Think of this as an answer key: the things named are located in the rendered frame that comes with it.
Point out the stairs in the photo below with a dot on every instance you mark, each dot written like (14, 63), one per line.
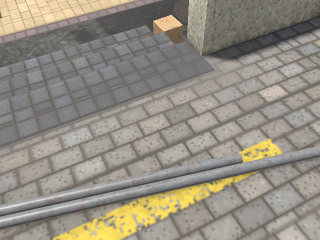
(63, 64)

